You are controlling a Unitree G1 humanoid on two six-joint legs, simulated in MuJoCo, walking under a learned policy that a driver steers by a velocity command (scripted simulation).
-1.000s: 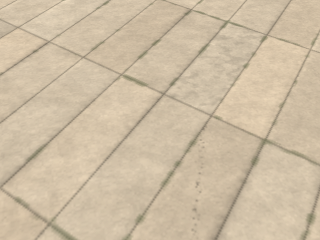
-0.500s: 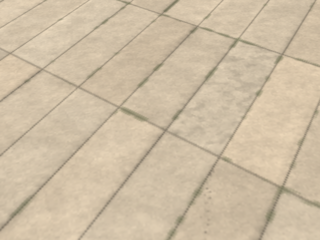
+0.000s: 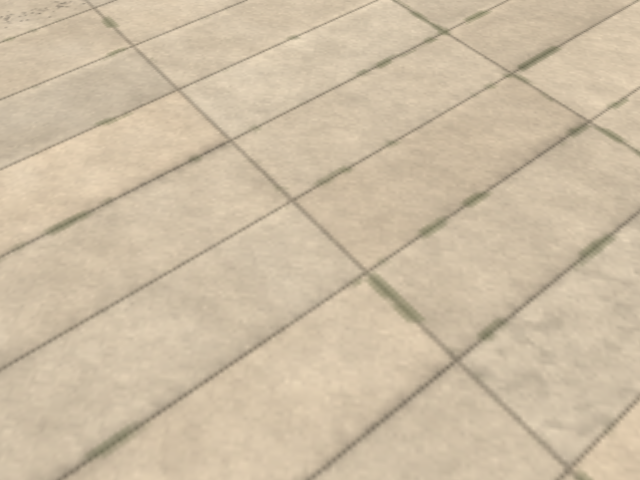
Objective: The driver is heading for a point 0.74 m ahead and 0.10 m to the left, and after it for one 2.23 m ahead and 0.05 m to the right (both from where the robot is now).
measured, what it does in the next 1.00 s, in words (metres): walks ahead, turning left: right foot, then left foot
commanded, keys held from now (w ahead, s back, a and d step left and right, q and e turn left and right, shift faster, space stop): w+q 0.36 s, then w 0.44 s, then no key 0.16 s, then e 0.04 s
